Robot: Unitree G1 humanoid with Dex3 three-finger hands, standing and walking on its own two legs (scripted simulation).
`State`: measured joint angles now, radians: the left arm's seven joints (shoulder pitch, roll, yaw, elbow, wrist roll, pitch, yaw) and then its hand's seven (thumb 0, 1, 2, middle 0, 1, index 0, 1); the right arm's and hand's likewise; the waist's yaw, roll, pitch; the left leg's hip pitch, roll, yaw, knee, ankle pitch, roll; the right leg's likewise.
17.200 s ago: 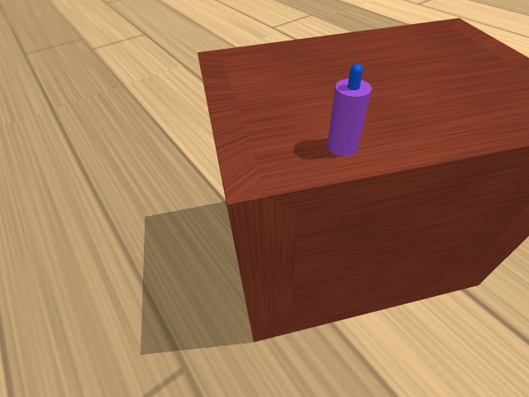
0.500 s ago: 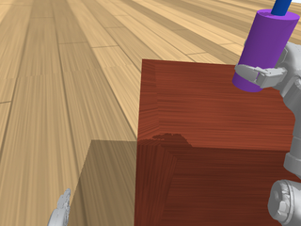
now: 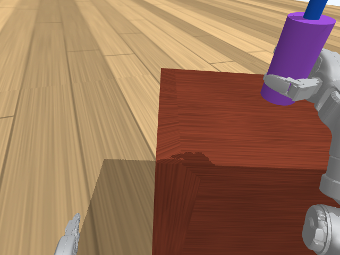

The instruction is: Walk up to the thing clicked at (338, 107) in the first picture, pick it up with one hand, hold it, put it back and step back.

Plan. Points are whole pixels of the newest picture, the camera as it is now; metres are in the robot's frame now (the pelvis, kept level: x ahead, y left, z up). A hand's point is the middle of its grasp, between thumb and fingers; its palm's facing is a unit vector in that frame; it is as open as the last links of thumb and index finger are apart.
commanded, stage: hold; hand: right
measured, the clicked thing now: (297, 49) +0.33 -0.16 +0.37
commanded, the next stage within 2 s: crouch in 1.26 s
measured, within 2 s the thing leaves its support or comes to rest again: neither
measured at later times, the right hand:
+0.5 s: hand (284, 80) +0.34 -0.17 +0.32, palm faces +0.10 +0.99 -0.02, open 9.7 cm
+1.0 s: hand (286, 79) +0.33 -0.17 +0.32, palm faces +0.11 +0.99 -0.02, open 9.7 cm
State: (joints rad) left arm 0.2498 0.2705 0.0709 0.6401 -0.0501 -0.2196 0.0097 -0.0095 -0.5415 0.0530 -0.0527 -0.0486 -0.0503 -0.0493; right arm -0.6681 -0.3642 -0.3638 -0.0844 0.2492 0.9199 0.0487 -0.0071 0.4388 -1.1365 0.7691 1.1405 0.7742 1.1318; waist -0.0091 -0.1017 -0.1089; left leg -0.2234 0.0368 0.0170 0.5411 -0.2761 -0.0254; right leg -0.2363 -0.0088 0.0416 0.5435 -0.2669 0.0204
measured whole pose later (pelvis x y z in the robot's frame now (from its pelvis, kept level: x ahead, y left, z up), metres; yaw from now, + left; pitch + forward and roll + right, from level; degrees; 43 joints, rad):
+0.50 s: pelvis +0.00 +0.00 +0.00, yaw +0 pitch -3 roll +0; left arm 0.25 0.27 0.07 0.64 -0.05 -0.23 0.01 -0.01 -0.54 0.05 -0.05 -0.05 -0.05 -0.05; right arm -0.64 -0.36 -0.35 -0.09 0.25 0.90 0.05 -0.01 0.44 -1.14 0.77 1.14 0.78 1.13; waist -0.01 -0.10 -0.10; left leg -0.22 0.04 0.01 0.54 -0.27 -0.02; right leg -0.23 -0.01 0.04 0.54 -0.26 0.02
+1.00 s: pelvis -0.01 +0.00 +0.00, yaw +0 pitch -3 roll +0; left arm 0.24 0.26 0.08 0.65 -0.05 -0.24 0.01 -0.01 -0.54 0.05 -0.06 -0.05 -0.05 -0.05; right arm -0.64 -0.36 -0.36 -0.08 0.25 0.90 0.05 -0.01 0.44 -1.14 0.77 1.14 0.78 1.13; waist -0.01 -0.10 -0.10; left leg -0.22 0.03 0.01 0.54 -0.26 -0.02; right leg -0.23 -0.01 0.04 0.54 -0.25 0.02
